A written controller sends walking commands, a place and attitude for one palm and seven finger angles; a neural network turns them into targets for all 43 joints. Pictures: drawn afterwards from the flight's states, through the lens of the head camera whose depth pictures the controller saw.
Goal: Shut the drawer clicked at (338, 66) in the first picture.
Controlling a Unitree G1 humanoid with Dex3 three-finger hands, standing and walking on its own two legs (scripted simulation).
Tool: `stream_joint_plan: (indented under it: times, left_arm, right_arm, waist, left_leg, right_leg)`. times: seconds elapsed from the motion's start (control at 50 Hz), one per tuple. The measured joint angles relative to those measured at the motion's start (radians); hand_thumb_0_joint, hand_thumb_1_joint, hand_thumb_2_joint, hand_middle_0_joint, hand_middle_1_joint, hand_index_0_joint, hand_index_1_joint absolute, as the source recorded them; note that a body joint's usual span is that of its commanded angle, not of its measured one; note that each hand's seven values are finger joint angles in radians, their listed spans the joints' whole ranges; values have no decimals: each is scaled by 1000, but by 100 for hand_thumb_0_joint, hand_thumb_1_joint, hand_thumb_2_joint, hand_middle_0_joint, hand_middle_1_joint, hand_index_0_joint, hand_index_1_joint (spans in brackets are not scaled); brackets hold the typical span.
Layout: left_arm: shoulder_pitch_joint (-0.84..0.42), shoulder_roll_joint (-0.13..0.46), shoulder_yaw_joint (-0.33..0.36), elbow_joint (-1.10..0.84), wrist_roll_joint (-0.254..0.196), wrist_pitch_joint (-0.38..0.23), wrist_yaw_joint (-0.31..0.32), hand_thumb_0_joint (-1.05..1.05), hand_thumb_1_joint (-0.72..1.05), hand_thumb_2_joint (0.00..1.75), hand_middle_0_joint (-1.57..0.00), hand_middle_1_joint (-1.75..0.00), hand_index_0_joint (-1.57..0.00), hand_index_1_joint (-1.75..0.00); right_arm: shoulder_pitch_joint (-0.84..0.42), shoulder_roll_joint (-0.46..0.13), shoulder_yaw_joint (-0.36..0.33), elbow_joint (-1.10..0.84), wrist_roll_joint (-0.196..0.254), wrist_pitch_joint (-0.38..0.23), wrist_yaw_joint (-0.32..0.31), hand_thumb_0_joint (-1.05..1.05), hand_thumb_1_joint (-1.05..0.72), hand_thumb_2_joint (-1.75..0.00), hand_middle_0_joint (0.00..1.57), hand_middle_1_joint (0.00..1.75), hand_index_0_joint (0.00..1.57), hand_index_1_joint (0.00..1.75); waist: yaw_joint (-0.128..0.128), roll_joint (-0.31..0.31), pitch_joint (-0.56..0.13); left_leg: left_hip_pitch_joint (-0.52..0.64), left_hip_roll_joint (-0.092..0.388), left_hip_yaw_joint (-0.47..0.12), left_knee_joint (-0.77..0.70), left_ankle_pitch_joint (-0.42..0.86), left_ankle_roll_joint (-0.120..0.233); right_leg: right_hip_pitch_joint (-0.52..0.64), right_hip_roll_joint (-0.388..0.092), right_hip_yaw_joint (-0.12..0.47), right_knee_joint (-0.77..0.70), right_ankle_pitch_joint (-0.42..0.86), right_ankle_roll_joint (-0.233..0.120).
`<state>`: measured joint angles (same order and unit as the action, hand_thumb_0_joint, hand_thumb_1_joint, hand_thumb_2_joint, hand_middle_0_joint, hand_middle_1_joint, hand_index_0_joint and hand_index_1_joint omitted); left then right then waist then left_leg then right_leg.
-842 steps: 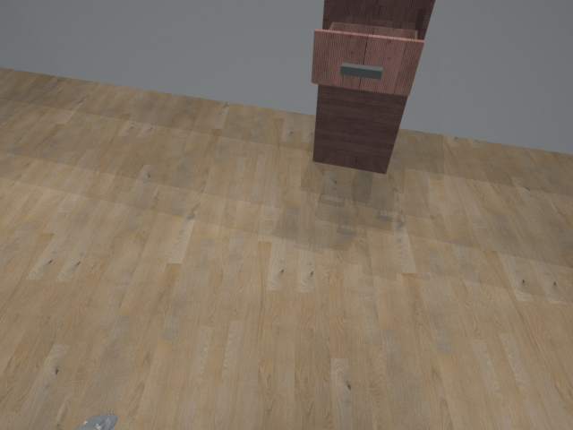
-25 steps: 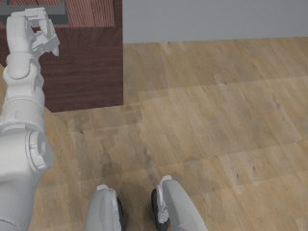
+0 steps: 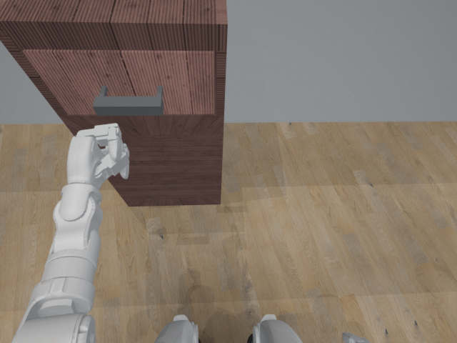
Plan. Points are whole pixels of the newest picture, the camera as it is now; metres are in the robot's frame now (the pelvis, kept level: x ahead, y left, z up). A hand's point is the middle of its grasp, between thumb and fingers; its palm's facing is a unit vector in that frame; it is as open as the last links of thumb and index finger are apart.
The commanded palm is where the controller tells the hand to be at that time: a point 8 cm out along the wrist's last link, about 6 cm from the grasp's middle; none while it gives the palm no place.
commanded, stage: draw the hand back to the body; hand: left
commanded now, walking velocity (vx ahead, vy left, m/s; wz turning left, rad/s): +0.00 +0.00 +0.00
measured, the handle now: (130, 98) +0.59 +0.20 +0.00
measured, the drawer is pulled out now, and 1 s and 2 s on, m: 0.00 0.00 0.00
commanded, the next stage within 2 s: step back with the hand held close in 1.10 s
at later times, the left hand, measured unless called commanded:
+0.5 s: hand (56, 214) +0.28 +0.21 +0.14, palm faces +0.24 -0.93 -0.28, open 3.2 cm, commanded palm +0.24 +0.25 +0.16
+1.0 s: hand out of the picture +0.17 +0.23 +0.23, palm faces +0.43 -0.80 -0.42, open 3.2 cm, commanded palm +0.13 +0.27 +0.24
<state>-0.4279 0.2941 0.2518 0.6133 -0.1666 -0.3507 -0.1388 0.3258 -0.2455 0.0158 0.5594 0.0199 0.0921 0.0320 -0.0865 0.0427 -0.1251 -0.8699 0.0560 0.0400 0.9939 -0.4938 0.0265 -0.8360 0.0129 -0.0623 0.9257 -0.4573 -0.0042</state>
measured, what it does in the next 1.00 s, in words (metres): rises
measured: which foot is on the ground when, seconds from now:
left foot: down 0.00-1.00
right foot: down 0.00-1.00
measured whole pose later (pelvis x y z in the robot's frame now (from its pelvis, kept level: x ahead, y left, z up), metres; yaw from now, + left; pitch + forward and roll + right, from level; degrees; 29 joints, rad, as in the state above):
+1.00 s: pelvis +0.01 -0.01 +0.07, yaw +2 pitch -4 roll -1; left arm 0.56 0.34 0.29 -0.48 -0.07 -0.10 0.10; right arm 0.20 -0.24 0.02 0.61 0.00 -0.08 -0.07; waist 0.07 0.09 0.00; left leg -0.09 0.03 0.05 0.43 -0.27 0.01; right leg -0.06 0.01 -0.06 0.38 -0.25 -0.02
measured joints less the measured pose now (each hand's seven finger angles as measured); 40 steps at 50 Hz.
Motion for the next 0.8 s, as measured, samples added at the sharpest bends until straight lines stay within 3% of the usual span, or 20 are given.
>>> stream_joint_plan:
  times: [0.12, 0.24, 0.34, 0.44, 0.58, 0.8]
  left_arm:
    - [117, -9, -34, -96, -29, 4, -21, 1, 90, 90, -140, -160, -140, -160]
    - [232, -13, -54, -204, -69, 57, -72, 1, 90, 90, -140, -160, -140, -160]
    - [366, 4, -119, -378, 43, 178, 96, 1, 90, 90, -140, -160, -140, -160]
    - [481, 4, -145, -511, 85, 263, 195, 1, 90, 90, -140, -160, -140, -160]
    - [610, 7, -119, -675, 95, 309, 231, 1, 90, 90, -140, -160, -140, -160]
    - [839, 21, -48, -936, 94, 300, 231, 1, 90, 90, -140, -160, -140, -160]
  right_arm:
    - [-45, -8, -4, 2, 12, -31, -20, 0, -91, -90, 20, 30, 20, 30]
    - [-81, -18, -2, -19, 27, -55, -38, 1, -91, -90, 20, 30, 20, 30]
    - [-115, -2, 4, -30, 26, -41, -82, 1, -91, -90, 20, 30, 20, 30]
    - [-140, 7, 22, -20, 20, -44, -112, 1, -91, -90, 20, 30, 20, 30]
    - [-160, 14, 36, 6, 5, -76, -117, 1, -91, -90, 20, 30, 20, 30]
    - [-151, 11, 23, 32, -19, -129, -100, 1, -91, -90, 20, 30, 20, 30]
  waist:
    - [27, -4, 1]
    - [47, 3, 7]
    - [71, 2, 44]
    - [95, 7, 74]
    - [124, 14, 107]
    - [146, 35, 129]
  left_leg:
    - [117, -9, -13, -62, 18, -7]
    - [223, -17, -11, -124, 42, -8]
    - [369, -26, 9, -238, 86, -10]
    - [517, -35, 17, -366, 138, -9]
    - [669, -39, 16, -495, 191, -13]
    - [772, -36, 13, -578, 225, -18]
  right_leg:
    - [123, -5, -13, -60, 10, -5]
    - [226, -10, -12, -113, 28, -5]
    - [356, -15, 7, -205, 65, -4]
    - [495, -18, 13, -318, 110, -4]
    - [647, -15, 11, -445, 160, -7]
    - [756, -8, 8, -540, 199, -10]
